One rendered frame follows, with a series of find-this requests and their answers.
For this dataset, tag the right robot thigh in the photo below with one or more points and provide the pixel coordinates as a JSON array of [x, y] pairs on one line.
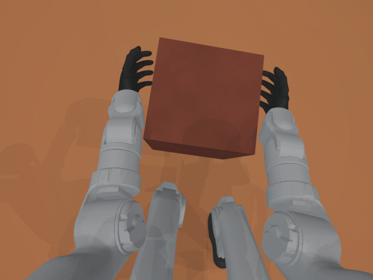
[[242, 255]]

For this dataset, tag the robot right forearm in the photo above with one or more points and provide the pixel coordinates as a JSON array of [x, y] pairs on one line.
[[289, 183]]

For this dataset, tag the right robot upper arm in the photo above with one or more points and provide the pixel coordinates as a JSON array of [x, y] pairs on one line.
[[305, 247]]

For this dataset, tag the robot left shin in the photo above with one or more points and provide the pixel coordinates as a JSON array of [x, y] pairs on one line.
[[165, 184]]

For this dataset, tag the left robot upper arm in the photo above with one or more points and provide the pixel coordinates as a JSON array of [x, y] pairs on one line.
[[107, 232]]

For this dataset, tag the robot left forearm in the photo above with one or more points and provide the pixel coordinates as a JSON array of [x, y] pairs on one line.
[[117, 174]]

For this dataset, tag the left robot hand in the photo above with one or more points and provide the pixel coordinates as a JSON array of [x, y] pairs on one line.
[[129, 76]]

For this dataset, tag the carton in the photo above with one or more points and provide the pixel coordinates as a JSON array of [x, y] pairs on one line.
[[204, 100]]

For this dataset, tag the right robot hand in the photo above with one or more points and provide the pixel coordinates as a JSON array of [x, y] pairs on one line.
[[279, 91]]

